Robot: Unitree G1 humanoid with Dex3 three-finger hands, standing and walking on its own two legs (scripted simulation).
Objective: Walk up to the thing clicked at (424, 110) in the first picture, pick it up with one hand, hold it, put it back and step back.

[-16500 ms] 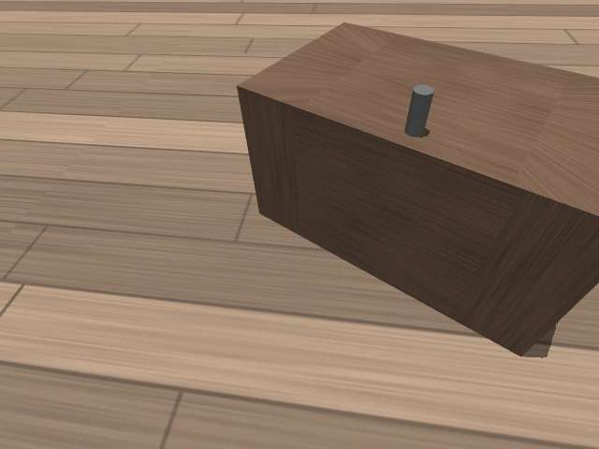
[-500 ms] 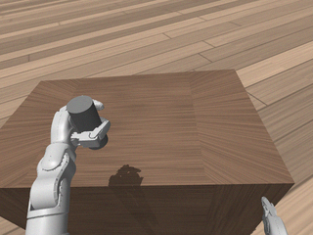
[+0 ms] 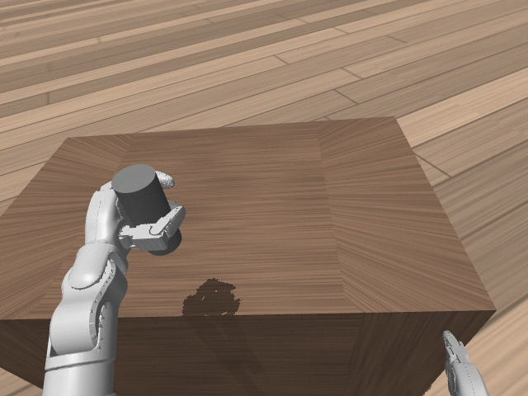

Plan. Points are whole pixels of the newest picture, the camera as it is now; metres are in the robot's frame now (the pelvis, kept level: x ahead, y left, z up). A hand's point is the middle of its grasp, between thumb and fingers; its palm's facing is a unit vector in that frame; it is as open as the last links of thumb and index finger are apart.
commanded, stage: hold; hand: left
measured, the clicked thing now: (150, 212) +0.33 +0.18 +0.17
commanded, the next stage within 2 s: crouch in 1.66 s
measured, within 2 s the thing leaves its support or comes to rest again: neither
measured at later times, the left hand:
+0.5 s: hand (155, 207) +0.33 +0.17 +0.18, palm faces +0.07 -1.00 -0.01, open 7.2 cm
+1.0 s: hand (152, 217) +0.31 +0.17 +0.18, palm faces +0.08 -1.00 -0.02, open 7.2 cm
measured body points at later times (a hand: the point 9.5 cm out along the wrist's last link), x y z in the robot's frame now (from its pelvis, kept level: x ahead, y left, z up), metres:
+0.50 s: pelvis +0.00 +0.00 +0.00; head -0.03 -0.02 +0.45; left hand +0.32 +0.22 +0.19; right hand +0.16 -0.26 -0.08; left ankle +0.01 +0.12 -0.74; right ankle -0.03 -0.13 -0.74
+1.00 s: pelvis -0.01 +0.00 +0.00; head -0.03 -0.02 +0.45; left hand +0.30 +0.22 +0.18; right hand +0.16 -0.25 -0.08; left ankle +0.01 +0.12 -0.74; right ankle -0.03 -0.13 -0.74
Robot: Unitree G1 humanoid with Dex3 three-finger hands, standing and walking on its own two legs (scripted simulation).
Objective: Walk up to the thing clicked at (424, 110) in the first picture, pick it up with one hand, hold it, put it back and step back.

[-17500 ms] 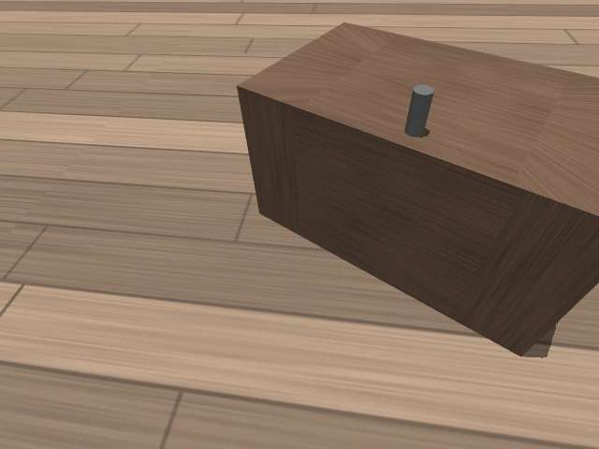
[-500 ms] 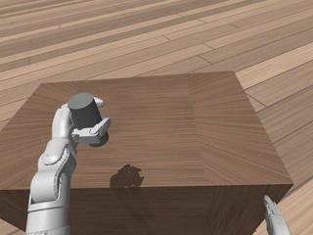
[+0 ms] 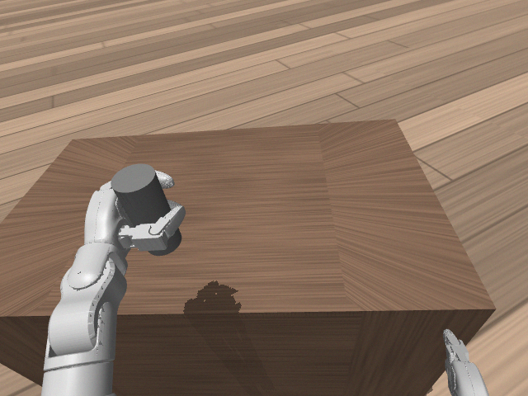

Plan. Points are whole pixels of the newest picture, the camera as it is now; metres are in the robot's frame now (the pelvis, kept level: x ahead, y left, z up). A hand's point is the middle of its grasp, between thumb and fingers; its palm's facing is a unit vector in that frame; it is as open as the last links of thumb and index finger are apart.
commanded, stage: hold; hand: left
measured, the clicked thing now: (150, 212) +0.32 +0.18 +0.18
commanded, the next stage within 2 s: crouch in 0.66 s
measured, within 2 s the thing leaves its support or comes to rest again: neither
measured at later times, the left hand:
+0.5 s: hand (161, 213) +0.33 +0.16 +0.17, palm faces +0.08 -1.00 -0.01, open 7.2 cm
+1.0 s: hand (167, 214) +0.33 +0.16 +0.16, palm faces +0.09 -1.00 +0.01, open 7.2 cm
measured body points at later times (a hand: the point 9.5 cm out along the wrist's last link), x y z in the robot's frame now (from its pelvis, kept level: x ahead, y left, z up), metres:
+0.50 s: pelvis +0.01 +0.00 +0.00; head -0.02 -0.03 +0.45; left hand +0.32 +0.22 +0.17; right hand +0.17 -0.26 -0.08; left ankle +0.02 +0.12 -0.74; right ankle -0.02 -0.13 -0.74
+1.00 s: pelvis +0.00 +0.00 +0.00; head -0.01 -0.02 +0.45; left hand +0.32 +0.21 +0.16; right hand +0.17 -0.25 -0.09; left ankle +0.02 +0.12 -0.74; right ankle -0.02 -0.13 -0.74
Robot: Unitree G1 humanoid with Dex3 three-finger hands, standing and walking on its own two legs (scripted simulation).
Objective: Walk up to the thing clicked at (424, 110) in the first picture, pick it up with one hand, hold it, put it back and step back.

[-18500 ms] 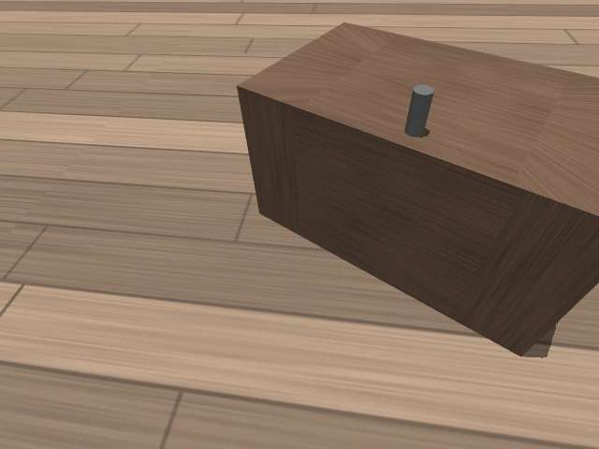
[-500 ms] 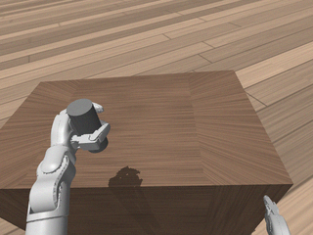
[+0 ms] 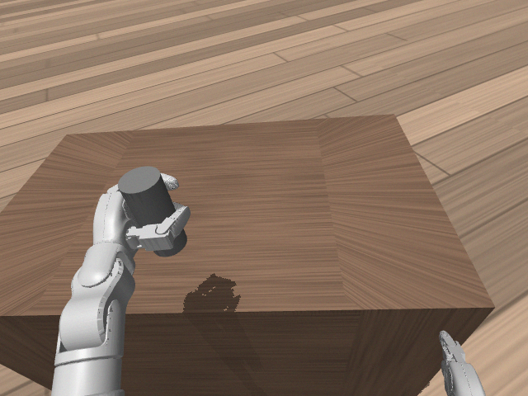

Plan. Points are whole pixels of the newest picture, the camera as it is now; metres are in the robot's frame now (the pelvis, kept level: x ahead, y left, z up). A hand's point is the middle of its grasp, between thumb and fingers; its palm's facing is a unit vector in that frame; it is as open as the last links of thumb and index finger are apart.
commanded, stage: crouch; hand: left
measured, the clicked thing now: (156, 214) +0.33 +0.17 +0.16
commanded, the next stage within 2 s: lower in 0.70 s
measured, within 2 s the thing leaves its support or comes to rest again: neither
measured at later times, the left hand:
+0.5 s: hand (179, 226) +0.38 +0.17 +0.08, palm faces +0.08 -1.00 +0.01, open 7.2 cm
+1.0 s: hand (189, 237) +0.39 +0.17 +0.03, palm faces +0.07 -1.00 +0.01, open 7.2 cm
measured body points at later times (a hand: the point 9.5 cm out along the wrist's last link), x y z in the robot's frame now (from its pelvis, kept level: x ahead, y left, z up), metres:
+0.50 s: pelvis -0.01 +0.00 -0.01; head +0.02 +0.00 +0.44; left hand +0.37 +0.22 +0.08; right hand +0.14 -0.26 -0.09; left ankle +0.02 +0.12 -0.74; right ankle -0.02 -0.13 -0.74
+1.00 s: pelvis -0.02 +0.01 -0.03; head +0.03 +0.02 +0.42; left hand +0.38 +0.22 +0.03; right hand +0.13 -0.25 -0.10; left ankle +0.01 +0.12 -0.74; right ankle -0.02 -0.13 -0.74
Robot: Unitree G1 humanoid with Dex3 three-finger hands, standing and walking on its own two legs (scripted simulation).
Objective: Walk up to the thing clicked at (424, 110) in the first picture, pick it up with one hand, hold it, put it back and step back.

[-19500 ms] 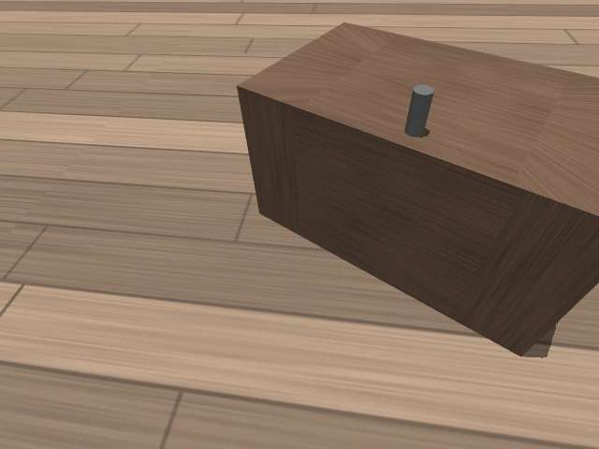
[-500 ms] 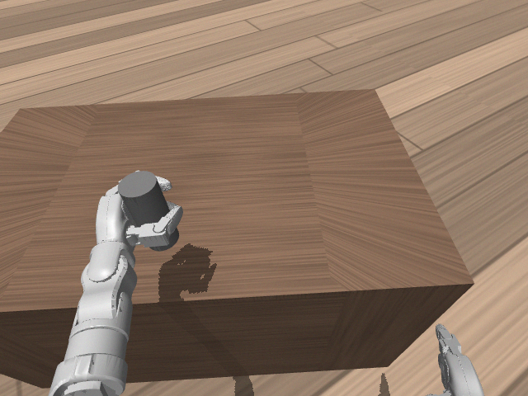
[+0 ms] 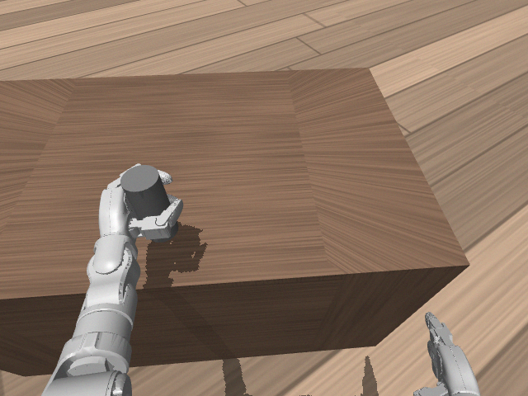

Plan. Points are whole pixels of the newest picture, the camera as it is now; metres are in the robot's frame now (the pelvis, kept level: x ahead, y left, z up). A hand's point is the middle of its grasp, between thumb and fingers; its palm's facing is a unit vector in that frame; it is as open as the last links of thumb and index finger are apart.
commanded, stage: lower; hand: left
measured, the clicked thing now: (152, 206) +0.41 +0.18 +0.06
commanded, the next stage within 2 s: loosen in 1.20 s
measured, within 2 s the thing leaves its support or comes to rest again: rests again in 1.02 s
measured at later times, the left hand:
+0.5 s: hand (168, 218) +0.42 +0.17 +0.01, palm faces +0.10 -1.00 +0.00, open 7.2 cm
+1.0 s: hand (172, 228) +0.42 +0.17 -0.02, palm faces +0.09 -1.00 +0.01, open 7.2 cm
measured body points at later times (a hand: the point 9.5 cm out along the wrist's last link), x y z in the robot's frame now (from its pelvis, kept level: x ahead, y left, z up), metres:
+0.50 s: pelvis +0.00 +0.00 -0.03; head +0.08 +0.02 +0.42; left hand +0.41 +0.22 +0.01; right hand +0.15 -0.26 -0.07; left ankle +0.03 +0.11 -0.71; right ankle +0.00 -0.14 -0.71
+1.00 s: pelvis +0.00 -0.01 -0.04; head +0.10 +0.02 +0.40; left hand +0.41 +0.22 -0.02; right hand +0.16 -0.26 -0.06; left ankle +0.03 +0.11 -0.71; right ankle +0.00 -0.14 -0.71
